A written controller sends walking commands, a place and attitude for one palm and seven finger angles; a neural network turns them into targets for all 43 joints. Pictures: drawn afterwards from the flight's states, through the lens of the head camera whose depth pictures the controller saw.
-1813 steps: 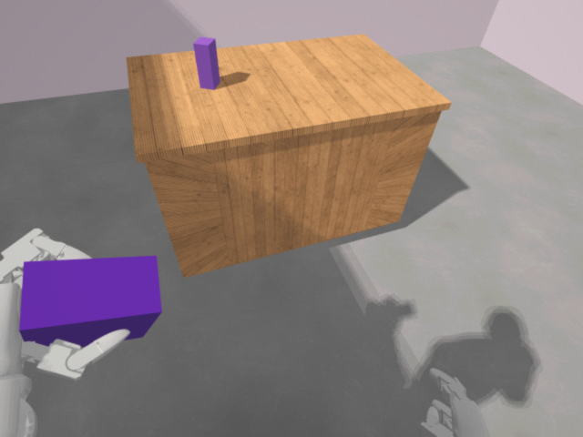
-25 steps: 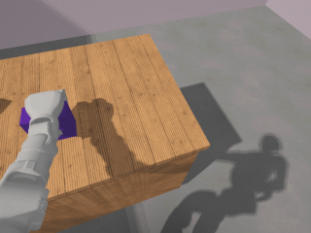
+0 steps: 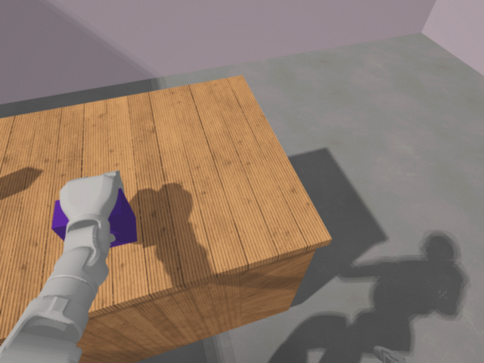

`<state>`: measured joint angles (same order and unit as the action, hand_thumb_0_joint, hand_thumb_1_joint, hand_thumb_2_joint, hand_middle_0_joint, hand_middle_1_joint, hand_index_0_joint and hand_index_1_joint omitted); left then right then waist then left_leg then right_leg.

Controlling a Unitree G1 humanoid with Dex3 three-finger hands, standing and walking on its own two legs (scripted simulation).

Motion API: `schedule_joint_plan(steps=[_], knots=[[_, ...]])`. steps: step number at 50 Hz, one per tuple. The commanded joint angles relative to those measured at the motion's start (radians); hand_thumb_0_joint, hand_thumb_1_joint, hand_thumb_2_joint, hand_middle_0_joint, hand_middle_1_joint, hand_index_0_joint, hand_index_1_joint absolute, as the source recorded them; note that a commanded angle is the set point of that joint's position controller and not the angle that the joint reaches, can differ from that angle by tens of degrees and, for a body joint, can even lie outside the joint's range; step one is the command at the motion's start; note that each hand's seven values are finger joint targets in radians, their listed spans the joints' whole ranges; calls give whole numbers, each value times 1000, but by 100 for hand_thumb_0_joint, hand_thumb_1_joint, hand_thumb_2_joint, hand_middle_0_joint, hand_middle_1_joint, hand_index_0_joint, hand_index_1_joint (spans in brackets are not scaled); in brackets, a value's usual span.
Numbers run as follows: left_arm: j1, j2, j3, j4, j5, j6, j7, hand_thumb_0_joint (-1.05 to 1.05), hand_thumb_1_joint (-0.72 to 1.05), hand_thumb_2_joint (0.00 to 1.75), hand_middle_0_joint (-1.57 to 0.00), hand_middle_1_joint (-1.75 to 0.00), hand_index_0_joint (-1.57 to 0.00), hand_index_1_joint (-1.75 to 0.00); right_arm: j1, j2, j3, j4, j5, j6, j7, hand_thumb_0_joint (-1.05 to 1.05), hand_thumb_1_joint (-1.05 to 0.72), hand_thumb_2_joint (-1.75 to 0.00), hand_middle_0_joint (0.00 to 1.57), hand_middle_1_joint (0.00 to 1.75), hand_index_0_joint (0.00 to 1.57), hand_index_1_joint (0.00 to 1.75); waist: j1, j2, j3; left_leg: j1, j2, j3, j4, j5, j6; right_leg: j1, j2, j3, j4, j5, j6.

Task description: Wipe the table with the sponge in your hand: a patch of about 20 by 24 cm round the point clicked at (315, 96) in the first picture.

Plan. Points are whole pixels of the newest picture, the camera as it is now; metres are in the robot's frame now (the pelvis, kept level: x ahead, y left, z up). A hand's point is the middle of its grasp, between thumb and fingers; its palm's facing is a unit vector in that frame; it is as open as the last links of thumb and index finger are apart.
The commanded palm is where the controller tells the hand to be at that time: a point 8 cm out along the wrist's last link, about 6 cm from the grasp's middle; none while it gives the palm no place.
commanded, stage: wipe back along the middle lane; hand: left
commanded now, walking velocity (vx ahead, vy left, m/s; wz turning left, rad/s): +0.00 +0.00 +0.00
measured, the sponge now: (102, 227) +0.35 +0.31 -0.04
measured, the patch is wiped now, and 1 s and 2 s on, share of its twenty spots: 0.70 0.80 0.80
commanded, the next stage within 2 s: slide across to the third lane in 0.46 s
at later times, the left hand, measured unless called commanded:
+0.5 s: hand (106, 238) +0.31 +0.27 +0.01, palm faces -0.03 -0.01 -1.00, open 9.9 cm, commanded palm +0.27 +0.25 +0.02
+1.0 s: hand (122, 237) +0.31 +0.24 +0.01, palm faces -0.07 +0.00 -1.00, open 9.9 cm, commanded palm +0.29 +0.21 +0.04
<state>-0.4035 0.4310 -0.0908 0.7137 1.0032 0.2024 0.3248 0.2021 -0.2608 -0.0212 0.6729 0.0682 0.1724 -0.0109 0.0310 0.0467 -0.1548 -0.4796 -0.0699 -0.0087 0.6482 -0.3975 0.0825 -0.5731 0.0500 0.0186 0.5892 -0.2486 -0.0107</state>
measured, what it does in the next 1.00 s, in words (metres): stands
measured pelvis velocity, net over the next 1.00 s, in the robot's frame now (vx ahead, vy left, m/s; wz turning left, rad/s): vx -0.02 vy -0.02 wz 0.01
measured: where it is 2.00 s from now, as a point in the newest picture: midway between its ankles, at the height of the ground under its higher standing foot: outside the picture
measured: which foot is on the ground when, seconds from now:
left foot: down 0.00-1.00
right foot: down 0.00-1.00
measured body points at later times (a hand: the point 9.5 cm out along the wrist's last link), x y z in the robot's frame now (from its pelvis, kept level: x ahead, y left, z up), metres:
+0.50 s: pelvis -0.01 -0.01 +0.00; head +0.02 -0.03 +0.45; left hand +0.30 +0.27 +0.06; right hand +0.16 -0.25 -0.11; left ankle -0.06 +0.06 -0.72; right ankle +0.02 -0.12 -0.72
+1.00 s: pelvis -0.02 -0.02 +0.00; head +0.01 -0.05 +0.45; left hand +0.31 +0.24 +0.06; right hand +0.15 -0.27 -0.12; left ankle -0.06 +0.06 -0.72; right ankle +0.02 -0.12 -0.72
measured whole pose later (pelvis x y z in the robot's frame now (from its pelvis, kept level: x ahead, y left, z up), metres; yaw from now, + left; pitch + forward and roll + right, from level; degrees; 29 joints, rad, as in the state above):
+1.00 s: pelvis -0.02 -0.02 +0.00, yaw +1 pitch +9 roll +0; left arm -0.30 0.35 -0.18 0.59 1.01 0.29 0.30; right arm 0.17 -0.26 -0.02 0.68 0.06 0.13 -0.05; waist 0.06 0.06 -0.12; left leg -0.41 -0.06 -0.02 0.62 -0.36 0.05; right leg -0.52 0.05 0.01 0.59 -0.23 -0.04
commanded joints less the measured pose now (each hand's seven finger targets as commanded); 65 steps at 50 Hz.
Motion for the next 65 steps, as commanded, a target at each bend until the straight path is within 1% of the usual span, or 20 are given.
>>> schedule_joint_plan(steps=[1, 2, 6, 7, 10, 12, 16, 21, 26, 32, 40, 42, 45, 47, 50, 52, 55, 59, 62, 65], knots=[[27, 28, -33, 9, -18, 19, -64, 0, 10, 130, -120, -160, -120, -160, -28, -149, -41, -116, 4, -36, -11, 0, -90, -90, 20, 30, 20, 30, -11, -129, -134, 13, 56, -60, -85, 409, -87, 228, -8, 6, -23, 248, -76], [40, 54, -5, -5, -22, 21, -66, 0, 10, 130, -120, -160, -120, -160, -43, -152, -39, -121, 5, -39, -14, 0, -90, -90, 20, 30, 20, 30, 4, -104, -142, 14, 56, -65, -91, 414, -89, 234, -8, 18, -23, 249, -82], [82, -17, -64, -34, -22, 28, -71, 0, 10, 130, -120, -160, -120, -160, -49, -141, -38, -131, 5, -49, -12, 0, -90, -90, 20, 30, 20, 30, -4, -119, -131, 26, 53, -54, -87, 414, -87, 238, -8, 12, -27, 263, -78], [89, 28, -19, -44, -22, 27, -70, 0, 10, 130, -120, -160, -120, -160, -54, -147, -38, -130, 6, -52, -14, 0, -90, -90, 20, 30, 20, 30, 6, -112, -142, 29, 55, -64, -86, 432, -90, 241, -5, 24, -21, 269, -83], [109, -47, -88, -70, -21, 33, -72, 0, 10, 130, -120, -160, -120, -160, -61, -138, -36, -140, 6, -59, -9, 0, -90, -90, 20, 30, 20, 30, -7, -117, -119, 34, 54, -61, -82, 430, -92, 225, -4, 12, -18, 267, -79], [169, 11, -21, -95, -31, 32, -66, 0, 10, 130, -120, -160, -120, -160, -70, -144, -38, -143, 7, -64, -9, 0, -90, -90, 20, 30, 20, 30, 15, -118, -145, 32, 52, -66, -82, 446, -92, 255, -4, 33, -15, 294, -84], [206, -44, -70, -131, -32, 41, -63, 0, 10, 130, -120, -160, -120, -160, -83, -136, -34, -150, 8, -72, -8, 0, -90, -90, 20, 30, 20, 30, 5, -141, -112, 21, 46, -57, -86, 410, -89, 258, -6, 31, -18, 298, -79], [251, -25, -50, -157, -35, 62, -54, 0, 10, 130, -120, -160, -120, -160, -100, -136, -30, -153, 11, -79, -10, 0, -90, -90, 20, 30, 20, 30, 14, -154, -98, 15, 40, -53, -97, 363, -85, 275, -8, 40, -25, 280, -79], [163, 13, -37, -115, -18, 81, -54, 0, 10, 130, -120, -160, -120, -160, -99, -138, -24, -143, 8, -77, -27, 0, -90, -90, 20, 30, 20, 30, 4, -165, -58, -13, 29, -42, -110, 268, -68, 266, -13, 48, -47, 211, -76], [61, 25, -39, -151, -9, 67, -70, 0, 10, 130, -120, -160, -120, -160, -108, -135, -24, -149, 4, -77, -40, 0, -90, -90, 20, 30, 20, 30, 3, -99, -115, 7, 28, -43, -111, 248, -60, 270, -13, 62, -54, 190, -82], [-11, -43, -101, -211, -24, 42, -73, 0, 10, 130, -120, -160, -120, -160, -116, -127, -34, -146, -1, -81, -47, 0, -90, -90, 20, 30, 20, 30, -22, -117, -138, 37, 33, -43, -107, 250, -51, 274, -15, 53, -67, 194, -74], [11, -32, -78, -204, -25, 41, -67, 0, 10, 130, -120, -160, -120, -160, -123, -128, -35, -142, -1, -83, -46, 0, -90, -90, 20, 30, 20, 30, -10, -126, -145, 38, 35, -51, -111, 262, -52, 278, -12, 59, -65, 202, -78], [-37, -104, -148, -195, -22, 47, -60, 0, 10, 130, -120, -160, -120, -160, -121, -122, -35, -134, -1, -82, -43, 0, -90, -90, 20, 30, 20, 30, -26, -122, -111, 42, 38, -46, -114, 241, -54, 246, -14, 38, -68, 172, -73], [-34, -55, -94, -177, -16, 54, -49, 0, 10, 130, -120, -160, -120, -160, -131, -127, -37, -126, -2, -77, -45, 0, -90, -90, 20, 30, 20, 30, -8, -120, -125, 41, 40, -51, -118, 250, -57, 251, -11, 47, -66, 170, -79], [-85, -119, -155, -166, -19, 63, -42, 0, 10, 130, -120, -160, -120, -160, -129, -121, -36, -122, -2, -75, -45, 0, -90, -90, 20, 30, 20, 30, -29, -155, -120, 43, 40, -43, -116, 237, -54, 247, -15, 38, -69, 169, -70], [-81, -74, -108, -148, -17, 73, -37, 0, 10, 130, -120, -160, -120, -160, -138, -125, -32, -118, 0, -70, -48, 0, -90, -90, 20, 30, 20, 30, -13, -144, -128, 37, 41, -49, -124, 232, -58, 254, -14, 45, -67, 157, -76], [-113, -176, -201, -141, -19, 82, -36, 0, 10, 130, -120, -160, -120, -160, -144, -113, -31, -120, 1, -69, -43, 0, -90, -90, 20, 30, 20, 30, -29, -121, -119, 52, 42, -43, -118, 236, -59, 227, -16, 22, -64, 150, -72], [-215, -191, -223, -108, -18, 92, -33, 0, 10, 130, -120, -160, -120, -160, -145, -111, -26, -110, 2, -63, -46, 0, -90, -90, 20, 30, 20, 30, -46, -134, -118, 58, 45, -49, -118, 220, -60, 203, -13, 10, -63, 121, -71], [-195, -172, -189, -81, -18, 101, -30, 0, 10, 130, -120, -160, -120, -160, -155, -114, -26, -108, 0, -58, -46, 0, -90, -90, 20, 30, 20, 30, -24, -139, -150, 53, 43, -50, -117, 234, -60, 223, -12, 21, -60, 141, -75], [-268, -230, -247, -56, -15, 106, -26, 0, 10, 130, -120, -160, -120, -160, -150, -105, -24, -102, 2, -52, -45, 0, -90, -90, 20, 30, 20, 30, -46, -139, -135, 55, 44, -45, -113, 222, -59, 204, -14, 7, -60, 126, -70]])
